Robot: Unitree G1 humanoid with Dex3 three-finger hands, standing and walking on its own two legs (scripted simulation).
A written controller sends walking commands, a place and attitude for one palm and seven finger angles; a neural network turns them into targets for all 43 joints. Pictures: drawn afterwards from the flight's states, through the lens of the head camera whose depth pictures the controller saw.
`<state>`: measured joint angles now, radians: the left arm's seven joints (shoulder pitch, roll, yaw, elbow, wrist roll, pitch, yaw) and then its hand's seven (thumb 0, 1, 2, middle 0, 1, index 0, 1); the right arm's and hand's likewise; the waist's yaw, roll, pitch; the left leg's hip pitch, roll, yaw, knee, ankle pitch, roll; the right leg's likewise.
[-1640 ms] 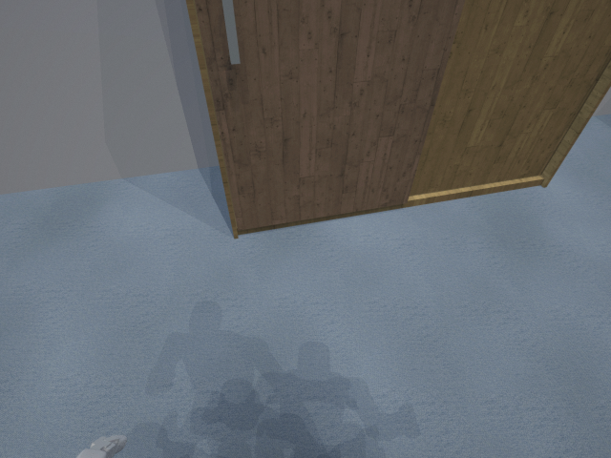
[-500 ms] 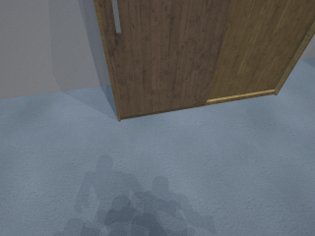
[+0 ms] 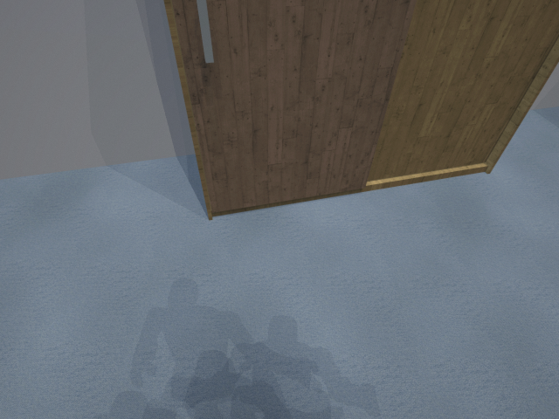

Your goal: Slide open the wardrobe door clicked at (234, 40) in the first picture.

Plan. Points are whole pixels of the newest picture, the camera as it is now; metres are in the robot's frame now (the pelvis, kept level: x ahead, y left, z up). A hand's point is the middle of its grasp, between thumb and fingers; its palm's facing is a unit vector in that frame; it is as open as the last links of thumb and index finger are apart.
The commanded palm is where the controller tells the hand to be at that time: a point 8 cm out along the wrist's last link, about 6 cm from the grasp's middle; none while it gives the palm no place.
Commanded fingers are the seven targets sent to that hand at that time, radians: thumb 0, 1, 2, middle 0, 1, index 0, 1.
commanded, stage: walk to a spot facing it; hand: left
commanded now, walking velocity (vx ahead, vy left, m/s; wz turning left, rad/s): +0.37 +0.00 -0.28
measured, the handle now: (204, 28) +1.12 +0.30 +0.11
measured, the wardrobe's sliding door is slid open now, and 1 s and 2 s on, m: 0.00 0.00 0.00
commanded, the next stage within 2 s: turn to face it in 0.90 s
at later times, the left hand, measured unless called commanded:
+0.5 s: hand (204, 385) +0.22 +0.15 -0.20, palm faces -0.14 -0.97 -0.20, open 7.4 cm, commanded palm none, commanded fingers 0.00 0.90 0.90 -0.20 -0.30 -0.20 -0.30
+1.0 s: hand (214, 322) +0.35 +0.16 -0.20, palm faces -0.12 -0.99 -0.12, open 7.4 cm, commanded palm none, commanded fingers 0.00 0.90 0.90 -0.20 -0.30 -0.20 -0.30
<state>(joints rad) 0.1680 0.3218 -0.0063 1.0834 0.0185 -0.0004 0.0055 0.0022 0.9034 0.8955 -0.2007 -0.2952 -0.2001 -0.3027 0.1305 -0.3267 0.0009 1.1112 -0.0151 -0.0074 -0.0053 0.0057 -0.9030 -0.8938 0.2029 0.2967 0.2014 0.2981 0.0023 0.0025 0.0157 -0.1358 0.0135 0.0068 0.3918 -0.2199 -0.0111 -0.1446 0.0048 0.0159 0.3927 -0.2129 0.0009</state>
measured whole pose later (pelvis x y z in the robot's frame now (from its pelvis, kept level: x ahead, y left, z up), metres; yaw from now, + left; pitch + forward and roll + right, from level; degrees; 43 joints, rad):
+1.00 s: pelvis +0.34 -0.01 -0.02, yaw -11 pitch -2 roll -2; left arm 0.36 0.16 0.06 1.10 0.03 -0.02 0.00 0.00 0.91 0.90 -0.20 -0.29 -0.20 -0.30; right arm 0.22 -0.13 -0.06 0.99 -0.02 -0.09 -0.02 -0.01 -0.93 -0.89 0.20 0.30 0.20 0.30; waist 0.01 -0.04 0.02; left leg -0.30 0.09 0.19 0.62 -0.29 0.04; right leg -0.35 -0.03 -0.05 1.08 -0.43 -0.03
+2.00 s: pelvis +0.45 -0.01 -0.01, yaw +12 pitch -1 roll -2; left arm 0.27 0.26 0.07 1.02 0.03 0.06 0.01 0.00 0.91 0.90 -0.20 -0.29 -0.20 -0.30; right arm 0.12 -0.18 -0.03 0.94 -0.02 0.01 -0.01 0.00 -0.91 -0.89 0.20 0.30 0.20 0.30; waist 0.04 -0.04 0.10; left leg -0.24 0.02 0.10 0.53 -0.27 0.06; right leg -0.44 -0.11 -0.08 1.07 -0.43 0.07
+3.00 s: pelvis +0.65 +0.03 -0.02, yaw +17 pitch -1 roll -1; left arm 0.50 0.08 0.02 1.19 0.02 -0.04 0.02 0.00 0.90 0.90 -0.20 -0.30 -0.20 -0.30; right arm 0.08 -0.16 -0.04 1.00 -0.02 -0.05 0.01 0.00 -0.91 -0.89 0.20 0.30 0.20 0.30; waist 0.07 -0.01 0.08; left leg -0.38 0.04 0.12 0.60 -0.21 0.05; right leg -0.07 -0.08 -0.12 0.66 -0.49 0.03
